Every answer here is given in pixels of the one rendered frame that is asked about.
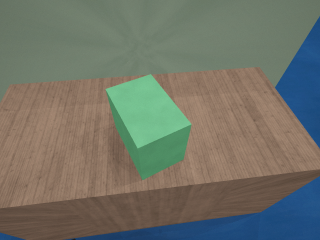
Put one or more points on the carton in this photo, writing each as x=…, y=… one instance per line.
x=153, y=129

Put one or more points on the pedestal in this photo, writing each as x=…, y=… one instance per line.
x=66, y=173

